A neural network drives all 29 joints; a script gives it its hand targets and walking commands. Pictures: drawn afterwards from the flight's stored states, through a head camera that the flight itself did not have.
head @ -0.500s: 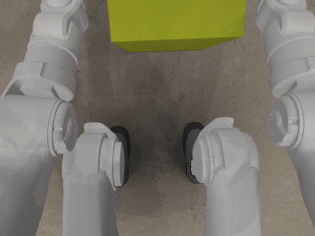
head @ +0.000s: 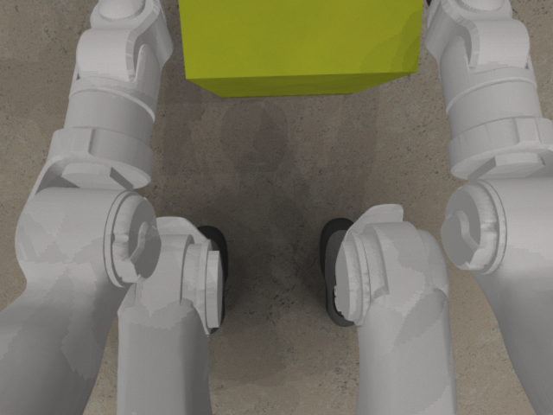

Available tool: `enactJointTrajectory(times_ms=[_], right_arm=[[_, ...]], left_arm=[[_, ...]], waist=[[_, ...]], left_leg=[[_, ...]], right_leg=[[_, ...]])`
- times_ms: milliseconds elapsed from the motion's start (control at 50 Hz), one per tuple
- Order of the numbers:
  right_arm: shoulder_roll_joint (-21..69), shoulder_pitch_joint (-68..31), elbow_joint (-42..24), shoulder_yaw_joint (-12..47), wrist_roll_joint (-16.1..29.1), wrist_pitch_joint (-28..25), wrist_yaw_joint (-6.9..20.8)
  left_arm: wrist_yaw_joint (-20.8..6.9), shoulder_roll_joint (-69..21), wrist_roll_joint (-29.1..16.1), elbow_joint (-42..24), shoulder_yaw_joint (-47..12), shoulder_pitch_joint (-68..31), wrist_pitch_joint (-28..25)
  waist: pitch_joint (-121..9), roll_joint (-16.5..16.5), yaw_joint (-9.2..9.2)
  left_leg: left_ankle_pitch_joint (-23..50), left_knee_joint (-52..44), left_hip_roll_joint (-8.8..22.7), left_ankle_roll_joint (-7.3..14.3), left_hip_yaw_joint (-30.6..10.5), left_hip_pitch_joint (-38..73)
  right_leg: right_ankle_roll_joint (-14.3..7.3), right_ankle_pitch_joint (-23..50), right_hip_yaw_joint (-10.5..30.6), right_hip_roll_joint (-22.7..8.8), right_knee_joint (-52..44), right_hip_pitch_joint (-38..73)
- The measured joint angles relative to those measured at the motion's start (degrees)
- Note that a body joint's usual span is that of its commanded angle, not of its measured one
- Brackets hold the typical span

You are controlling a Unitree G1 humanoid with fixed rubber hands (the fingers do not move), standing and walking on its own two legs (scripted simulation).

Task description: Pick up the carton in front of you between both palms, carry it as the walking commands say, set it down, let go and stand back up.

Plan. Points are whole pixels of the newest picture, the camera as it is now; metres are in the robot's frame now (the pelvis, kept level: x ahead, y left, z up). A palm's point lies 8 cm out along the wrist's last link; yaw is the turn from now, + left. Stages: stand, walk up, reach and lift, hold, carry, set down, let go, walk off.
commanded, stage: reach and lift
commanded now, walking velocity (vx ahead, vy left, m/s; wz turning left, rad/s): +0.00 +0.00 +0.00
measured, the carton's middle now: out of the picture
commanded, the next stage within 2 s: none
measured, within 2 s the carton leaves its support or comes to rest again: leaves its support in 0.04 s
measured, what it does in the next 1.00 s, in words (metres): rises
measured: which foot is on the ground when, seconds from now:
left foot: down 0.00-1.00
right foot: down 0.00-1.00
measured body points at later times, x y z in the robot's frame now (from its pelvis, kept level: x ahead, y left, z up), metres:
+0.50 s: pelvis -0.02 +0.01 +0.11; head +0.26 -0.02 +0.46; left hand +0.52 +0.11 +0.04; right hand +0.50 -0.19 +0.04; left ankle +0.10 +0.14 -0.33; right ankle +0.10 -0.13 -0.33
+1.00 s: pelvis +0.02 +0.01 +0.23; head +0.21 -0.01 +0.64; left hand +0.48 +0.12 +0.18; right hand +0.46 -0.18 +0.18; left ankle +0.10 +0.14 -0.33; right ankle +0.10 -0.13 -0.33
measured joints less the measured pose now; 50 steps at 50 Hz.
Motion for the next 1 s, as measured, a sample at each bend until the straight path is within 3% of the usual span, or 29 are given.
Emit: enactJointTrajectory(times_ms=[40,180,380,480,740,1000], right_arm=[[1.4,2.8,-3.0,1.0,0.7,1.4,-3.1],[4.4,9.7,-13.7,-1.7,-0.2,5.3,-3.3],[11.0,13.9,-6.3,-13.6,-14.7,7.9,1.5],[13.1,15.0,-7.4,-16.9,-19.1,8.4,2.7],[16.3,25.5,-18.3,-13.1,-15.9,11.3,2.0],[19.9,38.8,-17.9,-11.5,-15.6,9.1,1.6]], left_arm=[[2.7,-0.7,-1.2,-2.2,-1.2,2.1,1.2],[2.2,-3.2,-0.1,-12.6,0.5,9.3,4.6],[-2.4,-10.1,14.9,-6.2,14.4,13.8,7.4],[-3.9,-11.6,18.7,-7.6,17.4,15.0,8.2],[-4.0,-13.6,14.8,-16.6,12.4,24.9,10.4],[-4.2,-16.3,14.5,-16.1,10.1,38.3,8.3]], waist=[[-2.1,-0.1,0.07],[-4.8,-0.2,0.35],[-25.0,-0.1,0.83],[-27.6,-0.2,0.87],[-31.0,-0.2,1.36],[-35.5,-0.6,1.60]], left_leg=[[-0.1,-0.4,-0.5,-0.2,-0.3,-0.3],[0.6,-5.3,-2.7,-2.0,-1.9,5.5],[5.3,-17.5,-2.3,-0.8,-2.1,7.0],[7.5,-23.1,-2.6,-0.6,-2.5,9.4],[7.8,-32.1,-2.4,-0.5,-3.2,18.5],[7.5,-45.3,-1.6,0.6,-4.1,38.2]], right_leg=[[0.3,0.0,0.3,0.6,-0.5,-0.4],[2.9,1.5,2.6,4.1,-5.5,5.1],[3.1,6.6,3.5,4.9,-18.2,6.6],[2.9,8.7,3.9,4.9,-23.8,9.0],[2.7,8.9,4.3,4.7,-32.8,18.2],[1.7,8.5,4.7,4.2,-46.1,37.9]])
